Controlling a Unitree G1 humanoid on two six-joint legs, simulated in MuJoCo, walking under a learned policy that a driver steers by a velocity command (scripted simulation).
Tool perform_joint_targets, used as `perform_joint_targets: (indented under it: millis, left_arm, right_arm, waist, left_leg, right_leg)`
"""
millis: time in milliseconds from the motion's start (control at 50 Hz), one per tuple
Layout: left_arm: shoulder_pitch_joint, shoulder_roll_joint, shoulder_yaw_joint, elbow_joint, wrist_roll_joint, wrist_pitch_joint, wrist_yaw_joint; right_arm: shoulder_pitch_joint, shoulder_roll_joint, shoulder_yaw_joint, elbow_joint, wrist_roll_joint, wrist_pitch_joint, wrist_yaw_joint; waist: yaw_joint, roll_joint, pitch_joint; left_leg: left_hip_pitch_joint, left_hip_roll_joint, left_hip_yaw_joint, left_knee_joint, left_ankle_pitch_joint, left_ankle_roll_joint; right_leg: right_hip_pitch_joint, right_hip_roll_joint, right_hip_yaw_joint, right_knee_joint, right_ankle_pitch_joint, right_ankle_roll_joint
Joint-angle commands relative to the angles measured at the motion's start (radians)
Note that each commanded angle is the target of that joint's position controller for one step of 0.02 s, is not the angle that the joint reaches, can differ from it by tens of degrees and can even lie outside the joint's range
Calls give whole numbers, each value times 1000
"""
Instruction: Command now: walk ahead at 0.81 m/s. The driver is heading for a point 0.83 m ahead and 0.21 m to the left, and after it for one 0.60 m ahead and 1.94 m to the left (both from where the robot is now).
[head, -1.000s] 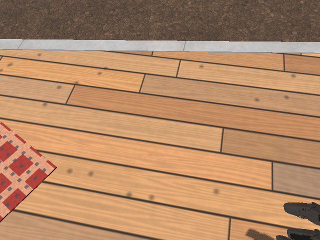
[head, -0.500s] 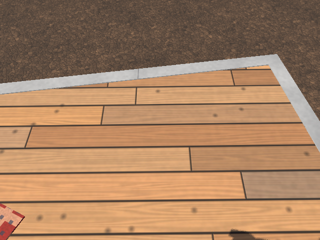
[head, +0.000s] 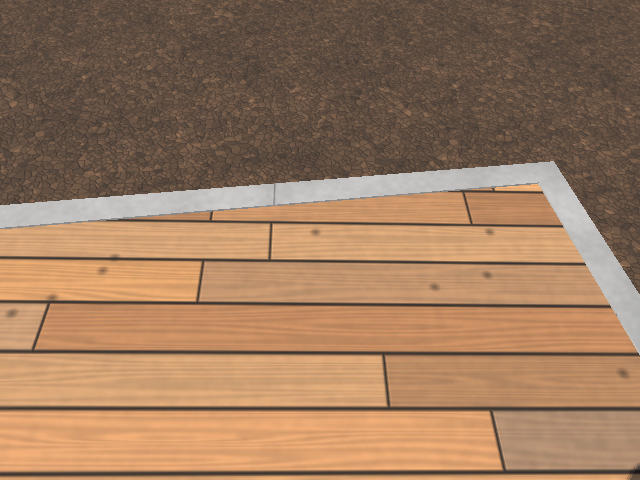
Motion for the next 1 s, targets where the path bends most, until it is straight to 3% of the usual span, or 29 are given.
perform_joint_targets:
  millis: [20, 140, 220, 260, 300, 320, 340, 360, 380, 400, 420, 440, 460, 500, 540, 600, 680, 740, 780, 800, 820, 840, 860, 880, 900, 920, 960, 980, 1000]
  left_arm:
    - [-92, 64, 4, -97, 14, -9, -32]
    - [-306, 36, -19, -156, -7, 5, -39]
    - [-425, 27, -32, -190, -14, 2, -45]
    - [-434, 30, -34, -192, -11, -1, -39]
    - [-364, 51, -26, -172, -6, 0, -19]
    - [-237, 82, -12, -137, -5, -2, -7]
    - [-3, 114, 6, -62, -8, -6, 8]
    - [205, 179, 30, -2, 7, -8, 26]
    - [229, 274, 54, 10, 36, -15, 33]
    - [192, 231, 49, 8, 8, -16, 23]
    - [86, 171, 40, 19, 9, -21, 23]
    - [38, 114, 28, 23, 6, -33, 20]
    - [8, 88, 21, 34, 7, -44, 21]
    - [15, 35, 3, 69, -5, -64, 21]
    - [35, 32, 2, 102, -26, -84, 16]
    - [64, 24, -3, 125, -23, -101, 7]
    - [138, 45, -12, 161, -30, -107, 27]
    - [164, 113, -7, 163, -30, -93, 64]
    - [110, 167, 6, 135, -18, -54, 89]
    - [49, 188, 14, 113, -8, -35, 94]
    - [-26, 213, 26, 93, -6, -18, 87]
    - [-88, 103, 2, 67, 0, -34, 59]
    - [72, 23, -23, -38, -25, -54, 55]
    - [21, 76, -31, -58, -25, -78, 60]
    - [-20, 95, -31, -56, -17, -88, 62]
    - [-51, 86, -29, -64, -8, -82, 63]
    - [-60, 71, -36, -72, 16, -21, 64]
    - [-120, 110, -1, -112, -56, -49, 64]
    - [-151, 83, -9, -143, -45, -56, 65]
  right_arm:
    - [16, -115, -20, -42, 9, -28, -9]
    - [139, -94, -15, 26, 30, -45, -5]
    - [185, -100, -10, 70, 29, -51, -14]
    - [182, -115, -10, 92, 27, -49, -18]
    - [181, -155, -15, 113, 20, -44, -27]
    - [179, -182, -20, 124, 11, -34, -35]
    - [145, -203, -27, 123, 7, -21, -42]
    - [125, -163, -18, 99, 5, -20, -44]
    - [191, 16, 19, 45, 36, -32, -18]
    - [134, -67, 3, 37, 44, -45, -17]
    - [16, -101, -7, 7, 49, -43, -20]
    - [-12, -85, 2, 6, 44, -44, -15]
    - [-12, -64, 5, 16, 36, -32, -7]
    - [28, -25, 13, 29, 14, 6, 15]
    - [-38, -10, 14, 10, 13, 32, 26]
    - [-191, -2, 23, -43, 27, 37, 34]
    - [-352, 3, 38, -100, 29, 21, 55]
    - [-331, -31, 35, -91, 26, 19, 58]
    - [-93, -94, 10, -25, 33, 25, 43]
    - [133, -139, -14, 42, 29, 31, 29]
    - [331, -186, -47, 90, 28, 37, 6]
    - [253, -218, -69, 95, 54, 51, -18]
    - [149, -318, -80, 42, 22, 56, -20]
    - [116, -284, -87, -15, 24, 55, -35]
    - [85, -210, -70, -15, 24, 56, -59]
    - [43, -166, -56, -8, 22, 50, -65]
    - [3, -152, -43, -35, 26, 23, -67]
    - [-71, -57, -20, -105, 47, -2, -46]
    - [-117, -97, -30, -112, 65, -3, -51]
  waist:
    - [6, 135, 87]
    - [-32, 89, 163]
    - [-53, 92, 198]
    - [-38, 98, 185]
    - [12, 154, 101]
    - [78, 182, 20]
    - [189, 178, -94]
    - [267, 117, -217]
    - [159, -189, -330]
    - [172, -158, -346]
    - [129, -69, -115]
    - [99, 28, -35]
    - [58, 43, 15]
    - [1, -10, 59]
    - [-12, -1, 131]
    - [7, 1, 195]
    - [32, 33, 209]
    - [-2, -30, 125]
    - [-130, -89, -5]
    - [-232, -94, -93]
    - [-333, -25, -138]
    - [-242, 230, -41]
    - [-43, 315, -165]
    - [-105, 131, -220]
    - [-57, -19, -62]
    - [8, -87, 23]
    - [70, -131, 79]
    - [91, -137, 56]
    - [117, -99, 66]
  left_leg:
    - [146, 247, -440, -444, -339, 108]
    - [198, 194, -221, -527, 22, 130]
    - [277, 226, -145, -583, 267, 132]
    - [353, 234, -92, -531, 526, 122]
    - [401, 248, -49, -347, 1072, 102]
    - [409, 258, -38, -173, 1258, 90]
    - [329, 243, -11, 85, 1262, 74]
    - [85, 198, -10, 422, 957, 71]
    - [-321, 13, -53, 808, 21, 42]
    - [-441, -30, -194, 919, -97, 76]
    - [-518, 44, -171, 911, 24, 84]
    - [-472, 89, -159, 846, 93, 83]
    - [-418, 116, -162, 799, 106, 76]
    - [-346, 150, -169, 749, 115, 53]
    - [-426, 165, -156, 729, 168, 40]
    - [-472, 142, -82, 572, 333, 39]
    - [-415, 84, 76, 282, 473, 70]
    - [-283, -22, 167, 159, 476, 111]
    - [-53, -96, 168, 172, 368, 138]
    - [159, -101, 121, 180, 302, 172]
    - [380, -64, 11, 83, 214, 228]
    - [475, 10, -133, 88, 268, 242]
    - [689, 225, -649, 11, 543, 457]
    - [698, 307, -833, -168, 386, 509]
    - [503, 287, -771, -228, 396, 453]
    - [320, 240, -671, -228, 511, 401]
    - [60, 172, -504, -208, 803, 340]
    - [-58, 79, -494, -209, 716, 315]
    - [-157, 17, -415, -178, 753, 284]
  right_leg:
    - [-334, -92, -10, 22, 129, 36]
    - [-372, -77, -95, -265, 301, 67]
    - [-277, -58, -146, -458, 355, 23]
    - [-210, -26, -175, -525, 300, -12]
    - [-30, 59, -217, -537, 188, -49]
    - [109, 95, -213, -529, 121, -68]
    - [365, 112, -205, -567, 100, -88]
    - [680, -34, -37, -547, -83, -111]
    - [939, -338, 508, -678, -539, -192]
    - [886, -376, 830, -899, -670, -185]
    - [719, -342, 610, -901, -522, -148]
    - [554, -317, 456, -914, -341, -134]
    - [433, -278, 343, -941, -236, -103]
    - [292, -238, 190, -1005, -159, -61]
    - [267, -209, 54, -1053, -34, -24]
    - [240, -131, -170, -1088, 244, 34]
    - [348, -114, -319, -1089, 693, 75]
    - [539, -151, -354, -944, 1269, 110]
    - [580, -182, -342, -635, 1537, 115]
    - [507, -203, -323, -381, 1529, 105]
    - [333, -164, -313, 28, 1204, 88]
    - [2, 44, -271, 393, 20, 82]
    - [-331, 96, -76, 635, -229, 142]
    - [-447, 58, 35, 612, -161, 132]
    - [-430, 6, 48, 498, -120, 120]
    - [-363, -25, 39, 394, -112, 128]
    - [-218, -69, 21, 255, -109, 171]
    - [-102, -32, 73, 140, -89, 168]
    - [-45, -24, 26, -38, -62, 177]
